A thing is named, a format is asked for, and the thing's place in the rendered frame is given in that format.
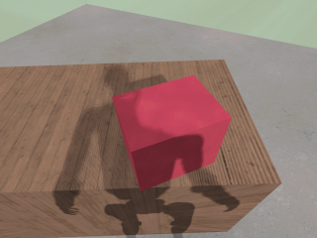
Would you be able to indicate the pedestal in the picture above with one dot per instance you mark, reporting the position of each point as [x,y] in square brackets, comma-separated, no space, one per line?
[65,170]

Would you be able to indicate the carton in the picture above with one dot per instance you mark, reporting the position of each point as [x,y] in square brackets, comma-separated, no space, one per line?
[170,129]

